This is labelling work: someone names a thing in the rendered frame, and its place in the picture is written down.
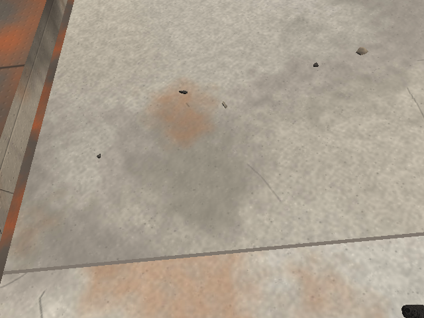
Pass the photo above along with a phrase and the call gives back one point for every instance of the robot right hand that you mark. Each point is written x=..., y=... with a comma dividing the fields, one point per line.
x=413, y=311

